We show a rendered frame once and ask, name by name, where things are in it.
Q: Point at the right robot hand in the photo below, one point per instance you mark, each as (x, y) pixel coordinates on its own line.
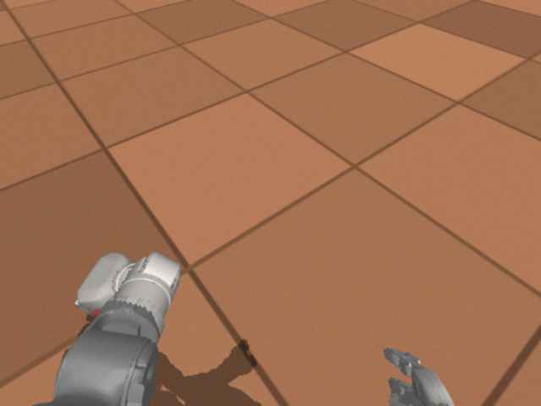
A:
(426, 389)

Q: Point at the left robot hand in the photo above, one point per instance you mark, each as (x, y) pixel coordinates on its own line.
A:
(96, 289)

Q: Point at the left robot arm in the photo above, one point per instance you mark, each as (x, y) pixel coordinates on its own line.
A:
(113, 361)

